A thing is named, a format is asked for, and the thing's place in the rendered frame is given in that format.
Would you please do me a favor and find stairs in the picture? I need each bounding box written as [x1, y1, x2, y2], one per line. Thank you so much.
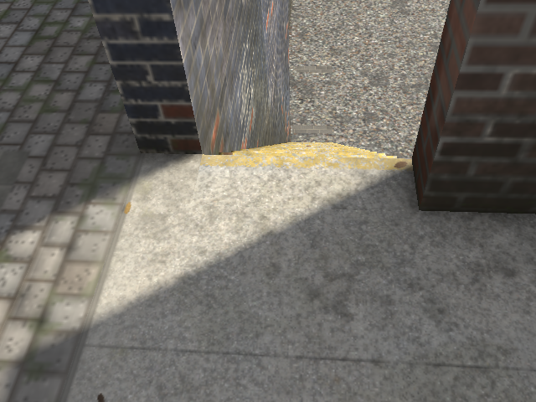
[219, 142, 397, 158]

